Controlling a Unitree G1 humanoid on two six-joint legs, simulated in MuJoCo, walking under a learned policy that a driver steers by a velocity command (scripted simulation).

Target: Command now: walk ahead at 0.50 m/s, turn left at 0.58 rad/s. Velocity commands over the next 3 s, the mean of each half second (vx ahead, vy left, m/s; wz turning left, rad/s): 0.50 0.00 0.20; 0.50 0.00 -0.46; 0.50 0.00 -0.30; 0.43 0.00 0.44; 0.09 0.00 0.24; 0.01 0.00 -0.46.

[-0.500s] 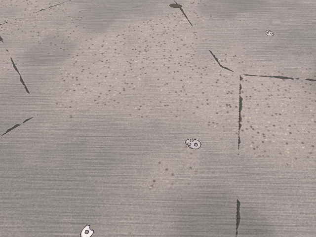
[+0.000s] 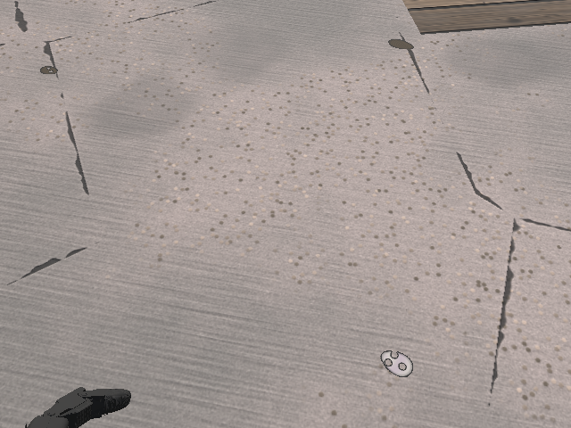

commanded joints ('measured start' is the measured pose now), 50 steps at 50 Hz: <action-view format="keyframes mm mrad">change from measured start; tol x32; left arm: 1 -33 128 45 -74 -9 -28 -5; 29 434 19 11 63 -25 14 21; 50 14 90 50 -96 -16 72 -44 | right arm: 1 8 -155 -45 -48 1 -3 -9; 50 -46 -205 -68 68 6 -33 -2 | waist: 1 39 153 -48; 5 111 -289 -348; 23 148 -58 1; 29 -3 389 -376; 50 60 106 6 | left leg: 1 -47 242 -232 -19 200 119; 7 -666 95 -14 884 -166 -45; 26 -116 121 147 36 253 -34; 29 487 550 -493 -62 -15 187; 36 8 381 12 -246 256 125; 50 196 404 354 -84 771 47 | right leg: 1 172 34 -19 -45 -46 -34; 6 879 -367 718 -254 -633 -328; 12 486 -188 207 -334 -170 -275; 25 459 -181 127 -267 -28 -225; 31 -212 -16 16 691 -476 -90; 50 40 7 -184 103 -180 -159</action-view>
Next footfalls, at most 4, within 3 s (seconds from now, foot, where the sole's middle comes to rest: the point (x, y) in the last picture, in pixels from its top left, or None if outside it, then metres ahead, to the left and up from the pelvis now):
0.08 right None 0.22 -0.14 -0.78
0.54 left None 0.43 0.14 -0.78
1.04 right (330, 332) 0.68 -0.16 -0.78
1.60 left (284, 218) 1.05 -0.07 -0.78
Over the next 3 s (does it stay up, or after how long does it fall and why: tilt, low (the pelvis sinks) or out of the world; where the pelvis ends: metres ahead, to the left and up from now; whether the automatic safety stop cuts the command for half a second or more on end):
stays up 1.17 -0.21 0.01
